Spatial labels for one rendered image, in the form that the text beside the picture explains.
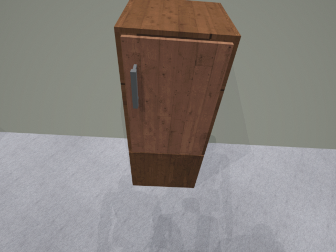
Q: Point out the cupboard door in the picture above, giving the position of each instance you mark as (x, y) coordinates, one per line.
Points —
(179, 81)

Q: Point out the handle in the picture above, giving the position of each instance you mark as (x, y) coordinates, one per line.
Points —
(134, 86)

